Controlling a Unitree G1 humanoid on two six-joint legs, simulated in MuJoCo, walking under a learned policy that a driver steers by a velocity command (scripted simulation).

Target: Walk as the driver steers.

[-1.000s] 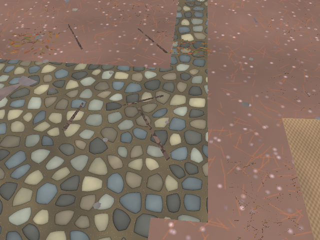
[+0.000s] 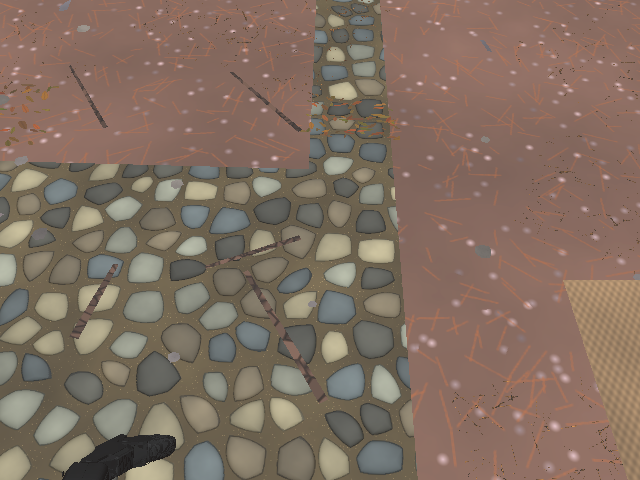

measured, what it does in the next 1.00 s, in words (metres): walks ahead, turning right: right foot, then left foot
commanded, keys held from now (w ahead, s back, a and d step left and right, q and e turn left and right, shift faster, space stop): w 0.42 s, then w+e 0.02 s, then e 0.56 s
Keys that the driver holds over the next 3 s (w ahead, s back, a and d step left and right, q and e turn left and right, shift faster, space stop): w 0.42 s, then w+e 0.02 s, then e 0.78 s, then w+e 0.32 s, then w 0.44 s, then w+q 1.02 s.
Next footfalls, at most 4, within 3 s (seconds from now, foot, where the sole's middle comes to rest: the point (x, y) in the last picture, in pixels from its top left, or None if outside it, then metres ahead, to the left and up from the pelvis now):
0.06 right None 0.23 -0.12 -0.77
0.58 left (245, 450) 0.53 0.12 -0.77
1.04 right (368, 478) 0.46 -0.12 -0.77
1.50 left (273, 417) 0.60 0.06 -0.77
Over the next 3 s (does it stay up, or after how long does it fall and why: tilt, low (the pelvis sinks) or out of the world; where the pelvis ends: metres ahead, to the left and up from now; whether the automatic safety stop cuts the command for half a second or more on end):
stays up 1.11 -0.49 -0.01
